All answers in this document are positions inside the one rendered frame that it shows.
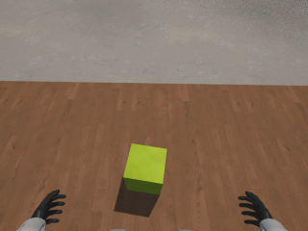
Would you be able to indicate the carton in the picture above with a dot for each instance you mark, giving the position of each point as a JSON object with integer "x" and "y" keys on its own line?
{"x": 145, "y": 169}

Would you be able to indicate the robot left hand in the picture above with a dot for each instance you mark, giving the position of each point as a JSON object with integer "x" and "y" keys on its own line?
{"x": 43, "y": 210}

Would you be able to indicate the right robot forearm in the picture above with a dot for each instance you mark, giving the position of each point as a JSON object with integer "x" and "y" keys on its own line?
{"x": 270, "y": 224}

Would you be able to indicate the left robot forearm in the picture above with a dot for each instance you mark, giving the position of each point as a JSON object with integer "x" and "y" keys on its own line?
{"x": 33, "y": 224}

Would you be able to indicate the robot right hand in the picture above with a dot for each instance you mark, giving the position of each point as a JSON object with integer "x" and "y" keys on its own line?
{"x": 261, "y": 212}

